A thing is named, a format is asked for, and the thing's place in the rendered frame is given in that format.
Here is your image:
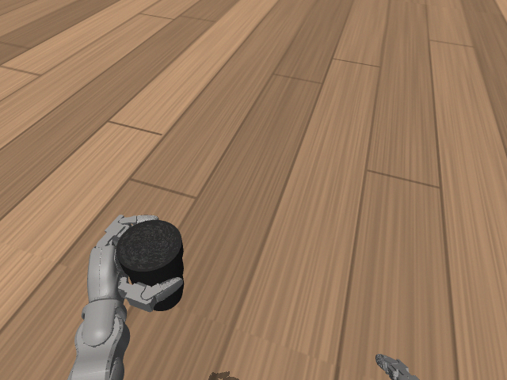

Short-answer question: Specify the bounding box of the left robot hand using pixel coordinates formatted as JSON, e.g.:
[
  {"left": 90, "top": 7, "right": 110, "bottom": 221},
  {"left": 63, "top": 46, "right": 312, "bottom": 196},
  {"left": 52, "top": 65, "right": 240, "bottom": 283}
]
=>
[{"left": 87, "top": 215, "right": 183, "bottom": 312}]

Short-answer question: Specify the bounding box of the right robot hand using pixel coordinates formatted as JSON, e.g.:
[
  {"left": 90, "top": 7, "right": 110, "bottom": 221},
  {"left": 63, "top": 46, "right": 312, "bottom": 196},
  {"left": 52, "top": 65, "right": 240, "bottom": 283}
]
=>
[{"left": 375, "top": 354, "right": 419, "bottom": 380}]

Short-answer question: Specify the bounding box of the cup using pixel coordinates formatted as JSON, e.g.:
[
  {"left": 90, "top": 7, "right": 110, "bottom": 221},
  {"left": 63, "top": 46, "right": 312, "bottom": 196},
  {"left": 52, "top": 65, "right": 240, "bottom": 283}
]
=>
[{"left": 116, "top": 220, "right": 184, "bottom": 311}]

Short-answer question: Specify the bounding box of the left robot arm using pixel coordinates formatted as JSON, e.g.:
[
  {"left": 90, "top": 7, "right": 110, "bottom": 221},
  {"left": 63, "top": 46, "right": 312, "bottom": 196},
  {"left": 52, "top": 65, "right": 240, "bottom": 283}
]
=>
[{"left": 67, "top": 298, "right": 130, "bottom": 380}]

